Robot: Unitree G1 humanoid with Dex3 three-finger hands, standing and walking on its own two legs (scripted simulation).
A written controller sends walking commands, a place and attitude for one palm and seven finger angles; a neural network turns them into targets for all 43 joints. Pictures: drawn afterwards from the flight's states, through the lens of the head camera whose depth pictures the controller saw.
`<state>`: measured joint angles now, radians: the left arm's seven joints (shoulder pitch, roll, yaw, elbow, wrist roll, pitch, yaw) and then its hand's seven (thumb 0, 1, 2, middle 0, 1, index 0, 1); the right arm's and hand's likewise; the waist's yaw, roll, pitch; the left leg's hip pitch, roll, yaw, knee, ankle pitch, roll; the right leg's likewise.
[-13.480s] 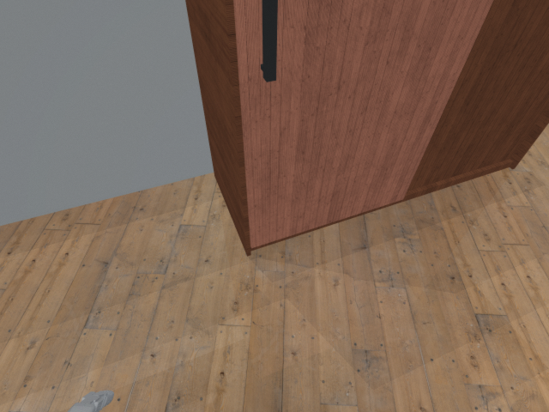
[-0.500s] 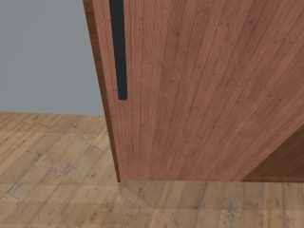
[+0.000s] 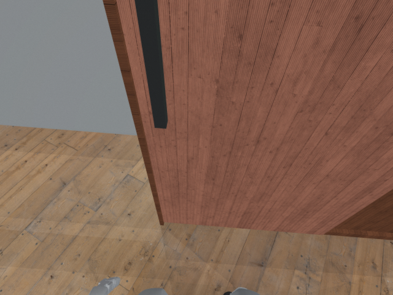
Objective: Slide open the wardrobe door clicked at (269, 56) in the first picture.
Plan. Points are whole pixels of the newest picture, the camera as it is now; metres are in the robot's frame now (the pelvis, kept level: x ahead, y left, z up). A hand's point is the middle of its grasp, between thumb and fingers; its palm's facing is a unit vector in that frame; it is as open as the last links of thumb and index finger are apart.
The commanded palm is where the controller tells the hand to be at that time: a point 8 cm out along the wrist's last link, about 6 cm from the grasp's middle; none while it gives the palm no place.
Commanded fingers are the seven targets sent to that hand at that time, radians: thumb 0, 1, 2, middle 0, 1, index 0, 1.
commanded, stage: come to a stop and stand still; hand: left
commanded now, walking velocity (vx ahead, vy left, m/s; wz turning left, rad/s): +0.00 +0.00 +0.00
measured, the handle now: (156, 60) +0.46 +0.11 +0.22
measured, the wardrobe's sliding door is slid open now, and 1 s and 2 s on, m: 0.00 0.00 0.00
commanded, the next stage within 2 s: look again from close up in 1.18 s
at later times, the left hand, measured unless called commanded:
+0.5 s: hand out of the picture -0.06 +0.20 -0.16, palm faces +0.01 -0.98 -0.20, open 7.4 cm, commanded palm none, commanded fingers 0.00 0.90 0.90 -0.20 -0.30 -0.20 -0.30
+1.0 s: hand out of the picture -0.08 +0.18 -0.16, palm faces -0.01 -0.99 -0.17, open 7.4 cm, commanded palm none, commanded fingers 0.00 0.90 0.90 -0.20 -0.30 -0.20 -0.30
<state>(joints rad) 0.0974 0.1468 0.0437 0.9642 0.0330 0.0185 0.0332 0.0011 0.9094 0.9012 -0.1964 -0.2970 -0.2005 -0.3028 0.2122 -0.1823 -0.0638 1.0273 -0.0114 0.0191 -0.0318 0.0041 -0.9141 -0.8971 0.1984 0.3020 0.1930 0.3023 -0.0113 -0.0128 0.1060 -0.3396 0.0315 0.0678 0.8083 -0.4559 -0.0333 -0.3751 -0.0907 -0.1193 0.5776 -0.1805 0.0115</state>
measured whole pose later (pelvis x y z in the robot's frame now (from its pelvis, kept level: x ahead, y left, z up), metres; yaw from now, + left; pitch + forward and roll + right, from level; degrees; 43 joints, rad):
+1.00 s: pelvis -0.06 +0.03 +0.01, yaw -1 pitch -1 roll -1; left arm 0.34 0.11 -0.02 1.11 0.02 -0.03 0.05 0.00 0.90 0.90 -0.20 -0.30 -0.20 -0.30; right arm 0.34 -0.12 0.00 1.10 -0.01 -0.01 -0.02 0.01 -0.91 -0.90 0.20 0.30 0.20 0.30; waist -0.02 0.03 0.05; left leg -0.30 0.00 0.10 0.49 -0.18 0.06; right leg -0.19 -0.02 -0.07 0.46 -0.25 0.01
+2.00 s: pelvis -0.06 +0.04 +0.02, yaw +0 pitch -1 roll -1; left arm 0.37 0.15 -0.02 1.09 0.02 -0.01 0.04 0.00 0.91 0.90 -0.19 -0.30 -0.20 -0.30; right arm 0.30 -0.14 0.00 1.11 -0.01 -0.01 -0.01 0.01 -0.92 -0.90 0.20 0.30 0.20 0.30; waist 0.01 -0.02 0.00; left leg -0.26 -0.03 0.10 0.41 -0.14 0.08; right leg -0.17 -0.05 -0.07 0.43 -0.23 0.03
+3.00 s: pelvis -0.05 +0.02 +0.02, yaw +0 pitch -1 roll -1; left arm 0.38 0.11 -0.01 1.09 0.02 -0.02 0.04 0.00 0.91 0.90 -0.19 -0.30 -0.20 -0.30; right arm 0.32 -0.11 0.00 1.12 -0.01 -0.01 -0.02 0.01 -0.92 -0.90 0.20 0.30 0.20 0.30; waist 0.00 -0.02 0.01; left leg -0.26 -0.01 0.09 0.41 -0.15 0.05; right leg -0.17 -0.03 -0.08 0.42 -0.24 0.01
